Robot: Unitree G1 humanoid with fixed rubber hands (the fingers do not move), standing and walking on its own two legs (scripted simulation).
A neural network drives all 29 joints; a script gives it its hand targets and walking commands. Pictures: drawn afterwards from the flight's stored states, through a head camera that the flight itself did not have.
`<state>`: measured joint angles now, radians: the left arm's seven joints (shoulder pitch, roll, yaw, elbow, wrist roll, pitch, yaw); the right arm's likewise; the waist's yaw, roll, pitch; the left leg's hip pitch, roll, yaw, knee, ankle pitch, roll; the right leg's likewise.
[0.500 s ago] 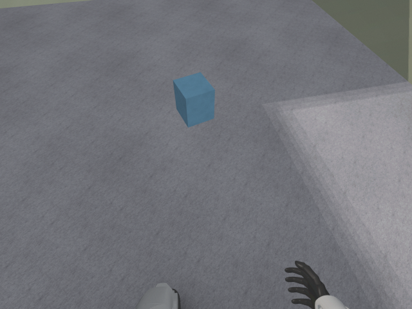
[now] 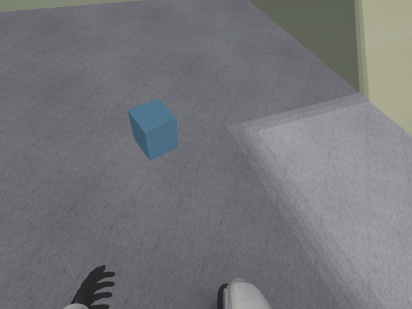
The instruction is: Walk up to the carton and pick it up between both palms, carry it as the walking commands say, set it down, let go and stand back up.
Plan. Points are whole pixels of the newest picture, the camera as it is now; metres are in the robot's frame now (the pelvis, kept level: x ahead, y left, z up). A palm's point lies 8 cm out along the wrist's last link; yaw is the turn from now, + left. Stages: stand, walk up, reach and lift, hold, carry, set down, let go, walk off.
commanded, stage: walk up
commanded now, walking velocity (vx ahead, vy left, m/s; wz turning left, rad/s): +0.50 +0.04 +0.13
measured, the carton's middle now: (154, 129) +1.17 +0.13 -0.65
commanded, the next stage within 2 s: none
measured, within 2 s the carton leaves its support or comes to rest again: neither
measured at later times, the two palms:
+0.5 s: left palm out of the picture +0.12 +0.25 -0.11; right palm (261, 191) +0.40 -0.21 -0.12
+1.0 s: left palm (95, 137) +0.63 +0.26 -0.12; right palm (258, 201) +0.37 -0.19 -0.12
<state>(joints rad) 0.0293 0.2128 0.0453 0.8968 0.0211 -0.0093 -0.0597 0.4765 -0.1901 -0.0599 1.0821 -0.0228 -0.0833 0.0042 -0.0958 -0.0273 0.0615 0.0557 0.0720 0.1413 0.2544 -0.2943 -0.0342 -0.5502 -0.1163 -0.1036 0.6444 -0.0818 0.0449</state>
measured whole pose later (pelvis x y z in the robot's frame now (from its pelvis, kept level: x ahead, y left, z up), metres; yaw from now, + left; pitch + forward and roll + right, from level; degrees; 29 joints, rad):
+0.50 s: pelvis +0.24 +0.01 +0.00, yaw +1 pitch +1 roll +1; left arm 0.51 0.19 0.06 1.07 0.03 -0.07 0.00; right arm 0.04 -0.23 -0.03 0.94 -0.02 -0.01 0.08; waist 0.09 0.02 0.05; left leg -0.52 0.11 0.09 0.61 -0.09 -0.05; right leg -0.02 -0.11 -0.13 0.29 -0.27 0.06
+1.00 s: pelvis +0.47 +0.04 +0.00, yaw +0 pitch +0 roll -1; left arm 0.04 0.21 0.04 0.95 0.02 -0.01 -0.05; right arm 0.48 -0.17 -0.05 1.10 -0.03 -0.08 0.00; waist -0.09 -0.03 0.06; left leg 0.05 0.09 0.15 0.25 -0.28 -0.04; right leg -0.53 -0.10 -0.09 0.65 -0.09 0.05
